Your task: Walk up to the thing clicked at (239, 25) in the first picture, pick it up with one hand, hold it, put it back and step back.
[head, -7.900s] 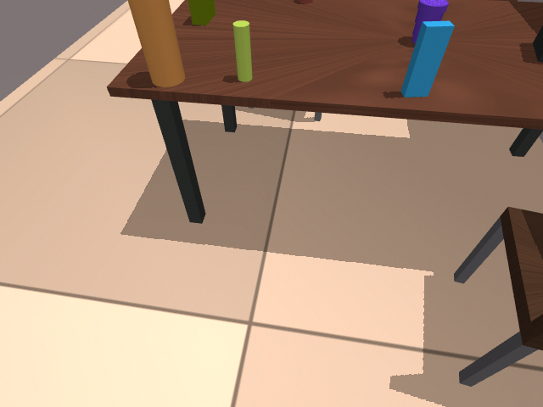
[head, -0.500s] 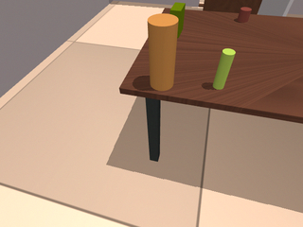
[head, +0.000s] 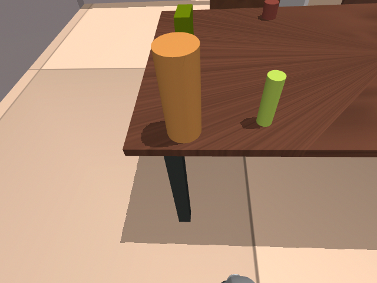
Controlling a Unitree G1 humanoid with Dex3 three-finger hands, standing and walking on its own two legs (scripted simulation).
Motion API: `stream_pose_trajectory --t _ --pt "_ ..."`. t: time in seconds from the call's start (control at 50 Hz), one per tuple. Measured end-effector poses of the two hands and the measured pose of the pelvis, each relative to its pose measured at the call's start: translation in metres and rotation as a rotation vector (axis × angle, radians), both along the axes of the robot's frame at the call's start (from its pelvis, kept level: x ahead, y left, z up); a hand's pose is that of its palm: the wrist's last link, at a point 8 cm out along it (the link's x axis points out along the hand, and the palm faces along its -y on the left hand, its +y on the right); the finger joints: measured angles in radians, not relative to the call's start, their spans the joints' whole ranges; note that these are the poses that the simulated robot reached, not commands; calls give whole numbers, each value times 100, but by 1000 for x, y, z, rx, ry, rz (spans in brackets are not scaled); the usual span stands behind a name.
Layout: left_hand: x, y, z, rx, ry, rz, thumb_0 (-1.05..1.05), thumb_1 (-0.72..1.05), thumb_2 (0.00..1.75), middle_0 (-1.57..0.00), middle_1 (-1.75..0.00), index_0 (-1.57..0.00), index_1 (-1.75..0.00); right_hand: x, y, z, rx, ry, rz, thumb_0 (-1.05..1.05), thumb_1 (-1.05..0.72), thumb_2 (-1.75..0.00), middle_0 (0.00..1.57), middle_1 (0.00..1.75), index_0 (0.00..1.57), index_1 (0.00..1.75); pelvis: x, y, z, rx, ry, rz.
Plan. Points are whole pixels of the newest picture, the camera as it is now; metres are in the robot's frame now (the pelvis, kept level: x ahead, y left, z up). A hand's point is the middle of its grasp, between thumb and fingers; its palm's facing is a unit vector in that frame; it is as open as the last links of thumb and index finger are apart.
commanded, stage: walk up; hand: right
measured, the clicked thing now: (269, 100) +0.55 -0.23 +0.05
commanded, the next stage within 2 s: none
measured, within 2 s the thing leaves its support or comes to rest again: neither
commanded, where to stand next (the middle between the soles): +0.15 +0.01 m, yaw -5 degrees
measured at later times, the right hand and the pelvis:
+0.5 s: hand (301, 278) +0.16 -0.23 -0.14, palm faces +0.04 +0.90 -0.44, open 7.4 cm; pelvis +0.10 +0.04 -0.01, yaw -5 degrees
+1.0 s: hand out of the picture +0.11 -0.25 -0.16, palm faces +0.09 +0.93 -0.37, open 7.4 cm; pelvis +0.07 +0.02 -0.01, yaw -7 degrees
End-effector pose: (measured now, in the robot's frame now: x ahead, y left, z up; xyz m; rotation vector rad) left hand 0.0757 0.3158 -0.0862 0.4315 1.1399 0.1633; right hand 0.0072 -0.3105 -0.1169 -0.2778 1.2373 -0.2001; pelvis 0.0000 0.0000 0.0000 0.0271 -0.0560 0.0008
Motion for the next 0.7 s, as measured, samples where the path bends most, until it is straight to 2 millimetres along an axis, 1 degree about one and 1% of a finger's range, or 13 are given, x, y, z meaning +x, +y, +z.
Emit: stream_pose_trajectory --t 0.06,0.12,0.18,0.24,0.28,0.34,0.38,0.42,0.46,0.52,0.58,0.62,0.7 --pt "38 -9 -1 14 -51 -14 1 90 89 -20 -30 -21 -30 23 -2 -14 10 11 -11 1 -90 -90 21 30 20 30 22 -4 -7 -36 -10 -3" --pt "64 -16 5 8 -108 -16 1 90 89 -20 -30 -21 -30 51 3 -13 20 9 8 1 -90 -90 21 30 20 30 38 -7 -4 -11 -10 -24" --pt "78 -17 10 1 -118 -8 1 90 89 -20 -30 -21 -30 81 5 -4 17 -24 20 1 -90 -90 21 30 20 30 53 -3 2 -2 -6 -34" --pt "89 -12 10 2 -97 -22 1 90 89 -20 -30 -21 -30 106 6 2 -3 -60 23 1 -90 -90 21 30 20 30 68 4 5 -8 1 -53" --pt "95 -7 5 0 -76 -32 1 90 89 -20 -30 -21 -30 118 7 5 -23 -79 18 0 -90 -90 21 30 20 30 76 10 3 -16 4 -62" --pt "105 5 -9 -15 -55 -32 1 90 89 -20 -30 -21 -30 133 13 6 -62 -89 10 0 -90 -90 20 30 20 30 85 22 -4 -32 3 -66" --pt "114 16 -24 -30 -45 -27 1 89 89 -20 -30 -21 -30 138 18 5 -94 -91 2 0 -90 -90 20 30 20 30 90 31 -12 -34 0 -69" --pt "122 24 -36 -43 -29 -8 1 90 89 -20 -30 -21 -30 140 26 8 -115 -85 -5 0 -90 -90 20 30 20 30 93 37 -16 -12 -3 -80" --pt "128 28 -43 -50 -6 -3 1 90 89 -20 -30 -21 -30 139 33 13 -122 -79 -9 0 -90 -90 20 30 20 30 95 40 -15 -25 2 -85" --pt "132 30 -47 -60 24 -11 1 90 89 -20 -30 -21 -30 138 36 24 -138 -74 -21 0 -90 -90 21 30 20 30 96 40 -10 -40 17 -97" --pt "133 31 -48 -65 49 -17 1 90 89 -20 -30 -20 -30 136 33 31 -156 -75 -22 0 -90 -89 21 30 21 30 95 40 -6 -43 32 -111" --pt "131 30 -47 -61 63 -26 1 90 89 -20 -30 -20 -30 134 27 31 -167 -76 -24 0 -90 -89 21 30 21 30 93 39 -7 -43 34 -123" --pt "128 23 -45 -38 77 -53 1 90 89 -20 -30 -20 -30 125 10 23 -172 -91 -35 0 -90 -89 21 30 21 30 86 33 -12 -36 29 -146"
